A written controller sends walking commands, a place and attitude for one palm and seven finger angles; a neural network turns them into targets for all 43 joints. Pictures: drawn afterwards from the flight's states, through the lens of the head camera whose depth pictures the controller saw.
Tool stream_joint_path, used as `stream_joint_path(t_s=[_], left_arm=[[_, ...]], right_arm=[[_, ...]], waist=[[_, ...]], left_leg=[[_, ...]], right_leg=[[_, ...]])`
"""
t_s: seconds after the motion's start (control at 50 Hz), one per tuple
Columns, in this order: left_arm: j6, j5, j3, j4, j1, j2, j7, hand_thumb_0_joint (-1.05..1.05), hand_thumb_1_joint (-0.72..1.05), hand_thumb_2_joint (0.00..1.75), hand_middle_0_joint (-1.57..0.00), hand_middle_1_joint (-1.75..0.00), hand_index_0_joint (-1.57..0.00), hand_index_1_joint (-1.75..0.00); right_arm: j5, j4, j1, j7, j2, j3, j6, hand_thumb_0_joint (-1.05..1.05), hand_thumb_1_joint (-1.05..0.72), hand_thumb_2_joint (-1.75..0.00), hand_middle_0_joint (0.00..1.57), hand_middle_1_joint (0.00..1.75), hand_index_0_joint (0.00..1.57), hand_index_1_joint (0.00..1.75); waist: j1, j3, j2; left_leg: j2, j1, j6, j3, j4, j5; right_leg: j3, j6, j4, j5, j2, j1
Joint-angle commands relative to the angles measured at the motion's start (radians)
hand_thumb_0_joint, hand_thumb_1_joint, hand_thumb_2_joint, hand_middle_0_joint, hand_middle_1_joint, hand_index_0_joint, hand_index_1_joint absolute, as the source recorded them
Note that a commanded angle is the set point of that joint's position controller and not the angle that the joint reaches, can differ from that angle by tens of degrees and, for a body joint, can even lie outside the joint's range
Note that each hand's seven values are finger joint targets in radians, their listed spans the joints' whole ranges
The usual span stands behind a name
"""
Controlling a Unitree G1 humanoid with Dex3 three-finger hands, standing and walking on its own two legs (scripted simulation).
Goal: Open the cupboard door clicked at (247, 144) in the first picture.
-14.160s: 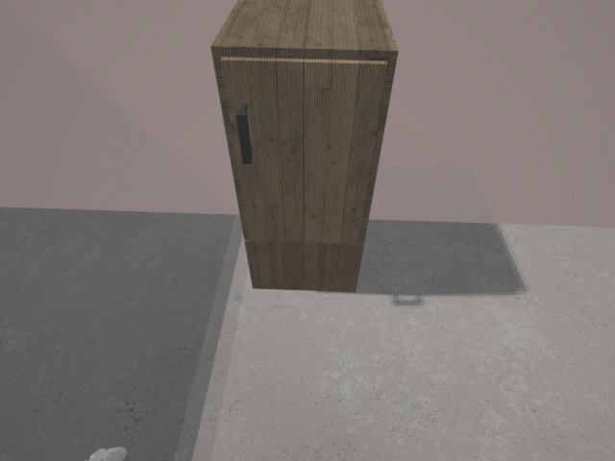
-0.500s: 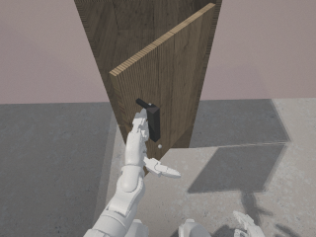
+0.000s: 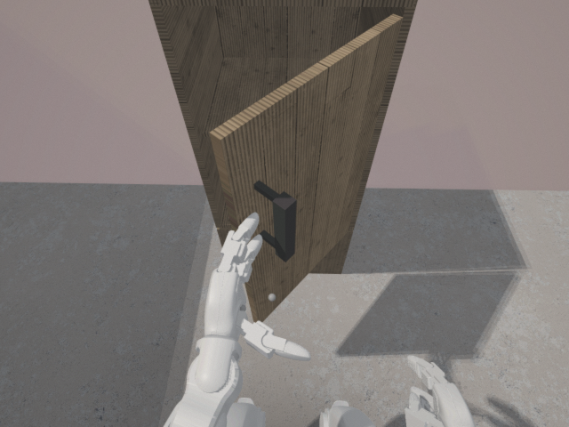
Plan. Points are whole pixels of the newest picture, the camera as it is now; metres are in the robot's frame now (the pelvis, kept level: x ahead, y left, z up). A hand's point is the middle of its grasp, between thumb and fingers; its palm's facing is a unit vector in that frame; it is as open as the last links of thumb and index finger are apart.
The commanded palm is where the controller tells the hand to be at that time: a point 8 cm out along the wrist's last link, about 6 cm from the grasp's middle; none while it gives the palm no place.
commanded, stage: slide the hand sideways off the handle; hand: left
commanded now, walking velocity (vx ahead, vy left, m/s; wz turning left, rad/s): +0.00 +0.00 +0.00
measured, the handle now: (274, 222) +0.39 +0.04 +0.06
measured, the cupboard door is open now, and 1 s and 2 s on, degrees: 49 49 49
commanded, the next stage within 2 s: draw the hand back to the body in 0.38 s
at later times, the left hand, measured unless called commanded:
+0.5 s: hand (236, 329) +0.24 +0.08 +0.04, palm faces -0.02 -1.00 +0.01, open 16.3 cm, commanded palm +0.22 +0.14 +0.05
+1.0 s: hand (160, 322) +0.22 +0.14 +0.13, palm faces +0.01 -1.00 -0.06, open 16.1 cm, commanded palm +0.19 +0.20 +0.14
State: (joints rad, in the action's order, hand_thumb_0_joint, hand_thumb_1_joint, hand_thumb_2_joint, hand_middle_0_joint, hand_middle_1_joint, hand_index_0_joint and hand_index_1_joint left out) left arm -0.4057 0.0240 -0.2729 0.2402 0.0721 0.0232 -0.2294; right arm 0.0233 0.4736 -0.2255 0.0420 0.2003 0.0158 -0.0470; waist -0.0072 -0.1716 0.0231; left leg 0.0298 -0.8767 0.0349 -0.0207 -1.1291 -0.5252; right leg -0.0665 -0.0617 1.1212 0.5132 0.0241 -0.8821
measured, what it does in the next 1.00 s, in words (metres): stands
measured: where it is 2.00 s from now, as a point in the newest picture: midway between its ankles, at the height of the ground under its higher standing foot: outside the picture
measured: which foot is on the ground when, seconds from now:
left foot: down 0.00-1.00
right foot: down 0.00-1.00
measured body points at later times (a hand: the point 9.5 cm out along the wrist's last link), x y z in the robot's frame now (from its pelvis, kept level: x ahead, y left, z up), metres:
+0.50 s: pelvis +0.01 -0.02 -0.01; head +0.07 -0.03 +0.44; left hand +0.24 +0.13 +0.04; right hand +0.20 -0.24 -0.10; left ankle +0.01 +0.10 -0.65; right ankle +0.02 -0.08 -0.65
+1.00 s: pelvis +0.02 -0.01 +0.03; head +0.04 -0.02 +0.48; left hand +0.21 +0.19 +0.13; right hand +0.20 -0.24 -0.03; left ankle +0.01 +0.10 -0.65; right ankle +0.02 -0.08 -0.65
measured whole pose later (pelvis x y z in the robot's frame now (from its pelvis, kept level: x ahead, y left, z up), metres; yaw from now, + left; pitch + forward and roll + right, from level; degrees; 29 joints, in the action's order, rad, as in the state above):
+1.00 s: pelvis +0.02 -0.01 +0.03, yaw +1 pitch +10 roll -1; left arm -0.26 -0.20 0.01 -0.30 0.54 -0.21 0.08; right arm -0.04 0.40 -0.29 -0.05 0.24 0.03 0.05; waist 0.00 -0.16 0.05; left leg 0.02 -0.64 0.02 0.02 -0.98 -0.50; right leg -0.09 -0.07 0.94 0.48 0.05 -0.63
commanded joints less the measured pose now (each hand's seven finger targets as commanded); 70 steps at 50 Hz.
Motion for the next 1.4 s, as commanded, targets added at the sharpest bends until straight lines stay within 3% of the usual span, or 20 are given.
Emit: stream_joint_path(t_s=[0.0,0.08,0.2,0.22,0.32,0.46,0.52,0.54,0.6,0.62,0.68,0.72,0.86,0.96,0.98,1.0,1.04,1.1,1.22,1.38], left_arm=[[-0.086,0.005,0.014,-0.304,-0.042,0.0,0.03,0.0,-0.5,0.3,-0.15,-0.3,-0.15,-0.3],[-0.09,-0.01,0.043,-0.341,0.017,-0.041,0.059,0.0,-0.5,0.3,-0.15,-0.3,-0.15,-0.3],[-0.11,-0.059,0.076,-0.422,0.12,-0.075,0.135,0.0,-0.5,0.3,-0.15,-0.3,-0.15,-0.3],[-0.108,-0.069,0.07,-0.421,0.134,-0.072,0.15,0.0,-0.5,0.3,-0.15,-0.3,-0.15,-0.3],[-0.1,-0.101,0.142,-0.444,0.184,-0.14,0.209,0.0,-0.5,0.3,-0.15,-0.3,-0.15,-0.3],[-0.097,-0.117,0.132,-0.478,0.174,-0.126,0.226,0.0,-0.5,0.3,-0.15,-0.3,-0.15,-0.3],[-0.086,-0.122,0.211,-0.606,0.232,-0.218,0.214,0.0,-0.5,0.3,-0.15,-0.3,-0.15,-0.3],[-0.073,-0.126,0.213,-0.632,0.27,-0.217,0.212,0.0,-0.5,0.3,-0.15,-0.3,-0.15,-0.3],[-0.017,-0.145,0.236,-0.658,0.354,-0.226,0.214,0.0,-0.5,0.3,-0.15,-0.3,-0.15,-0.3],[0.008,-0.153,0.251,-0.632,0.376,-0.231,0.22,0.0,-0.5,0.3,-0.15,-0.3,-0.15,-0.3],[0.049,-0.17,0.243,-0.622,0.371,-0.219,0.251,0.0,-0.5,0.3,-0.15,-0.3,-0.15,-0.3],[0.061,-0.186,0.251,-0.635,0.369,-0.229,0.275,0.0,-0.5,0.3,-0.15,-0.3,-0.15,-0.3],[0.05,-0.219,0.322,-0.765,0.378,-0.302,0.31,0.0,-0.5,0.3,-0.15,-0.3,-0.15,-0.3],[0.082,-0.247,0.371,-0.773,0.43,-0.314,0.316,0.0,-0.32,0.37,-0.16,-0.3,-0.16,-0.3],[0.154,-0.117,0.402,-0.787,0.445,-0.475,0.225,0.0,-0.29,0.39,-0.16,-0.3,-0.16,-0.3],[0.197,-0.112,0.373,-0.807,0.47,-0.399,0.187,0.0,-0.26,0.4,-0.16,-0.3,-0.16,-0.3],[0.242,-0.097,0.348,-0.791,0.505,-0.36,0.158,0.0,-0.18,0.43,-0.16,-0.3,-0.16,-0.3],[0.272,-0.08,0.37,-0.839,0.454,-0.396,0.129,0.0,-0.08,0.48,-0.16,-0.3,-0.16,-0.3],[0.3,-0.072,0.457,-0.843,0.403,-0.462,0.093,0.0,0.13,0.57,-0.17,-0.3,-0.17,-0.3],[0.3,-0.082,0.54,-0.867,0.392,-0.481,0.091,0.0,0.41,0.69,-0.18,-0.3,-0.18,-0.3]], right_arm=[[-0.004,-0.16,0.039,-0.008,0.106,-0.049,0.054,0.0,-0.9,-0.9,0.2,0.3,0.2,0.3],[-0.007,-0.166,0.044,-0.019,0.103,-0.046,0.062,0.0,-0.9,-0.9,0.2,0.3,0.2,0.3],[-0.013,-0.172,0.05,-0.034,0.101,-0.045,0.086,0.0,-0.9,-0.9,0.2,0.3,0.2,0.3],[-0.015,-0.171,0.046,-0.035,0.103,-0.043,0.09,0.0,-0.9,-0.9,0.2,0.3,0.2,0.3],[-0.02,-0.171,0.043,-0.049,0.109,-0.045,0.104,0.0,-0.9,-0.9,0.2,0.3,0.2,0.3],[-0.02,-0.175,0.04,-0.057,0.109,-0.045,0.127,0.0,-0.9,-0.9,0.2,0.3,0.2,0.3],[-0.025,-0.201,0.028,-0.062,0.113,-0.048,0.124,0.0,-0.9,-0.9,0.2,0.3,0.2,0.3],[-0.029,-0.212,0.025,-0.063,0.107,-0.046,0.121,0.0,-0.9,-0.9,0.2,0.3,0.2,0.3],[-0.041,-0.224,0.012,-0.068,0.105,-0.039,0.111,0.0,-0.9,-0.9,0.2,0.3,0.2,0.3],[-0.044,-0.225,0.013,-0.072,0.109,-0.037,0.106,0.0,-0.9,-0.9,0.2,0.3,0.2,0.3],[-0.052,-0.227,0.015,-0.084,0.12,-0.031,0.105,0.0,-0.9,-0.9,0.2,0.3,0.2,0.3],[-0.054,-0.231,0.02,-0.09,0.128,-0.028,0.114,0.0,-0.9,-0.9,0.2,0.3,0.2,0.3],[-0.057,-0.238,0.009,-0.099,0.131,-0.023,0.153,0.0,-0.9,-0.9,0.2,0.3,0.2,0.3],[-0.068,-0.232,0.012,-0.099,0.128,-0.022,0.163,0.0,-0.9,-0.9,0.2,0.3,0.2,0.3],[-0.061,-0.227,0.015,-0.13,0.131,-0.031,0.139,0.0,-0.9,-0.9,0.2,0.3,0.2,0.3],[-0.059,-0.237,0.014,-0.14,0.11,-0.02,0.131,0.0,-0.9,-0.9,0.2,0.3,0.2,0.3],[-0.056,-0.221,0.014,-0.146,0.108,-0.013,0.127,0.0,-0.9,-0.9,0.2,0.3,0.2,0.3],[-0.057,-0.209,0.029,-0.152,0.119,-0.005,0.123,0.0,-0.9,-0.9,0.2,0.3,0.2,0.3],[-0.049,-0.165,0.061,-0.164,0.126,0.006,0.153,0.0,-0.9,-0.9,0.2,0.3,0.2,0.3],[-0.043,-0.104,0.093,-0.149,0.121,0.01,0.188,0.0,-0.9,-0.9,0.2,0.3,0.2,0.3]], waist=[[-0.003,-0.256,-0.07],[-0.012,-0.215,-0.086],[-0.009,-0.225,-0.062],[-0.024,-0.222,-0.069],[-0.022,-0.22,-0.086],[-0.032,-0.215,-0.081],[0.008,-0.308,-0.046],[0.017,-0.316,-0.036],[0.015,-0.269,-0.046],[0.005,-0.243,-0.089],[-0.023,-0.116,-0.114],[-0.028,-0.08,-0.109],[-0.003,-0.11,0.008],[0.004,-0.074,0.001],[0.046,-0.101,0.01],[0.025,-0.057,0.011],[0.021,-0.008,-0.007],[0.021,0.007,0.019],[0.037,0.054,-0.005],[0.053,0.086,0.046]], left_leg=[[-0.006,0.136,-0.016,0.057,0.139,0.239],[-0.001,0.088,-0.014,0.054,0.124,0.204],[0.004,0.068,-0.014,0.054,0.104,0.202],[0.003,0.059,-0.012,0.058,0.096,0.202],[0.003,0.006,-0.015,0.06,0.067,0.187],[0.002,-0.017,-0.016,0.063,0.042,0.168],[0.002,0.05,-0.012,0.059,0.082,0.219],[0.004,0.073,-0.012,0.052,0.101,0.231],[0.005,0.103,-0.012,0.049,0.146,0.237],[0.004,0.092,-0.01,0.053,0.149,0.229],[0.001,0.096,-0.011,0.054,0.177,0.17],[0.0,0.109,-0.009,0.06,0.191,0.159],[-0.004,0.241,-0.006,0.062,0.259,0.221],[-0.01,0.282,-0.009,0.063,0.302,0.249],[-0.028,0.327,-0.006,0.054,0.356,0.258],[-0.024,0.35,-0.004,0.048,0.369,0.272],[-0.028,0.376,0.0,0.05,0.396,0.297],[-0.035,0.459,0.003,0.059,0.446,0.344],[-0.045,0.549,-0.001,0.079,0.545,0.359],[-0.058,0.651,-0.023,0.093,0.643,0.48]], right_leg=[[0.061,0.014,-0.16,-0.302,-0.017,0.202],[0.081,0.024,-0.171,-0.299,-0.022,0.21],[0.103,0.033,-0.172,-0.329,-0.028,0.235],[0.108,0.036,-0.175,-0.338,-0.03,0.233],[0.148,0.051,-0.181,-0.349,-0.045,0.258],[0.153,0.056,-0.174,-0.302,-0.05,0.223],[0.151,0.05,-0.183,-0.345,-0.043,0.309],[0.151,0.052,-0.195,-0.371,-0.043,0.336],[0.143,0.062,-0.236,-0.41,-0.042,0.381],[0.152,0.071,-0.258,-0.409,-0.046,0.395],[0.15,0.078,-0.318,-0.314,-0.048,0.351],[0.153,0.077,-0.346,-0.27,-0.05,0.347],[0.097,0.053,-0.349,-0.287,-0.025,0.374],[0.068,0.051,-0.369,-0.314,-0.011,0.398],[0.129,0.041,-0.432,-0.319,-0.054,0.448],[0.121,0.048,-0.459,-0.335,-0.059,0.452],[0.093,0.051,-0.473,-0.361,-0.057,0.47],[0.063,0.041,-0.498,-0.359,-0.041,0.486],[0.046,0.033,-0.568,-0.323,-0.032,0.551],[0.036,0.031,-0.633,-0.382,-0.03,0.655]])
